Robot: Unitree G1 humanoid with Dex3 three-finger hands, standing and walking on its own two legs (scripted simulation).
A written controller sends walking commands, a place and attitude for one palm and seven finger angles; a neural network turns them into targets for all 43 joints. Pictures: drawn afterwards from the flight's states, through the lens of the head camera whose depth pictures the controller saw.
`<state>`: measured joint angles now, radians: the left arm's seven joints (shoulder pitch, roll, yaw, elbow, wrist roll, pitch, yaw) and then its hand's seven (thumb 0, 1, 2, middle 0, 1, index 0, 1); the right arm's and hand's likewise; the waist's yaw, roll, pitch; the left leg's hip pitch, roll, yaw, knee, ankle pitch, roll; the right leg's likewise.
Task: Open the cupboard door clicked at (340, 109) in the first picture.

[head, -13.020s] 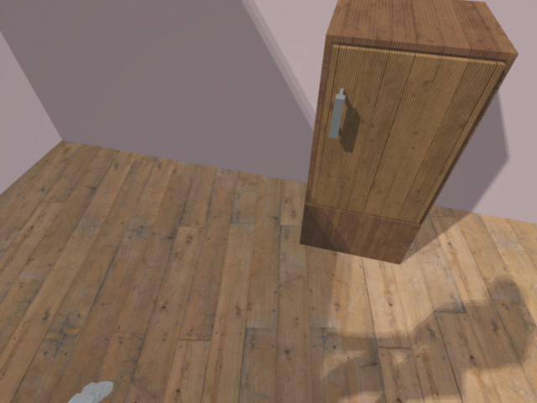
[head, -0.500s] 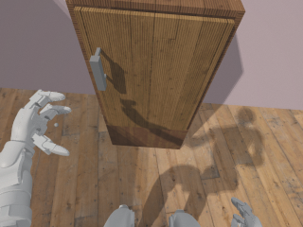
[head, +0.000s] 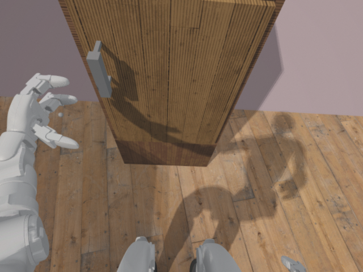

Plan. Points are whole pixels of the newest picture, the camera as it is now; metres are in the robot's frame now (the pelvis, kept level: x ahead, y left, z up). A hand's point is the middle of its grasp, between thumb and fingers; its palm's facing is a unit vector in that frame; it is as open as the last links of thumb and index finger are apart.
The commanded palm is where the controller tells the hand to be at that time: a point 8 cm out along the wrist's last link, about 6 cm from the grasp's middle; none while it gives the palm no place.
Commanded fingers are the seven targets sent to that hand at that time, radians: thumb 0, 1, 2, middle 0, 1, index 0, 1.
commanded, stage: move the hooked fingers beside the handle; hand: left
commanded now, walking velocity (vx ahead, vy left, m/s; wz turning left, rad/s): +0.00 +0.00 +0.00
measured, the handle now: (102, 70) +0.57 +0.19 +0.05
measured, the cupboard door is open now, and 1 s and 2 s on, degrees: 0 0 0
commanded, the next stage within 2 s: slide the fingers in behind the handle in 1.44 s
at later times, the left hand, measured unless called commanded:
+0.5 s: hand (66, 88) +0.49 +0.25 +0.07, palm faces -0.04 -1.00 -0.03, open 13.9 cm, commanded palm +0.49 +0.30 +0.06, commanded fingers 0.00 -0.50 0.30 -0.30 -1.20 -0.30 -1.20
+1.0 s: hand (65, 82) +0.52 +0.27 +0.06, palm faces -0.01 -1.00 -0.04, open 13.9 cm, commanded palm +0.50 +0.29 +0.05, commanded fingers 0.00 -0.50 0.30 -0.30 -1.20 -0.30 -1.20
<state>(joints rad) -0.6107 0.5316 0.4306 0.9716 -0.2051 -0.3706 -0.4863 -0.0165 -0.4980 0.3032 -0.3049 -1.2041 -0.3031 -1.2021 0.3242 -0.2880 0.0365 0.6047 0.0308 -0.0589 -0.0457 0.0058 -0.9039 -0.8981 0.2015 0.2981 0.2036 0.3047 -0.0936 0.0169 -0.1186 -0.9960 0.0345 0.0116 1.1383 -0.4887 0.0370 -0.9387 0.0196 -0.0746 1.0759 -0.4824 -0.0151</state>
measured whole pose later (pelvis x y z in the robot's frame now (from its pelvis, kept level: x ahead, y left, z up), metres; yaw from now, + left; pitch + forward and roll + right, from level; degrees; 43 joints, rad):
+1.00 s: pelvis +0.00 +0.02 -0.01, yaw -2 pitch +26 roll -6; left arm -0.87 0.69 0.52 1.12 -0.10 -0.38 -0.43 -0.02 -0.50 0.30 -0.31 -1.20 -0.30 -1.20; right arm 0.40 -0.27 0.06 0.60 0.00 0.08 -0.01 0.00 -0.90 -0.90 0.20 0.30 0.20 0.30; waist -0.19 0.03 -0.11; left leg -1.14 0.06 0.01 1.20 -0.51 0.06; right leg -1.07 0.04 -0.07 1.09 -0.47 0.00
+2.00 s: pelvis +0.01 +0.01 -0.01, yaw -2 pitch +26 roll -5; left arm -0.89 0.61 0.44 1.15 -0.10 -0.37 -0.37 -0.02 -0.50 0.30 -0.30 -1.20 -0.30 -1.20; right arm 0.37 -0.27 0.05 0.62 0.00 0.08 -0.01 0.00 -0.90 -0.90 0.20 0.30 0.20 0.30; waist -0.18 0.03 -0.11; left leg -1.13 0.05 0.00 1.20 -0.52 0.05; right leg -1.06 0.04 -0.08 1.10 -0.49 -0.01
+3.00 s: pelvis +0.01 +0.00 -0.01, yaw -1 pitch +24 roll -4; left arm -0.88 0.49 0.37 1.16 -0.09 -0.43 -0.24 -0.02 -0.50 0.30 -0.30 -1.20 -0.32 -1.21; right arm 0.37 -0.26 0.04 0.62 -0.01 0.07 0.01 0.00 -0.91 -0.90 0.20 0.30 0.20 0.30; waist -0.17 0.04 -0.13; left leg -1.10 0.05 0.01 1.18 -0.51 0.04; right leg -1.04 0.04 -0.07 1.11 -0.49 -0.02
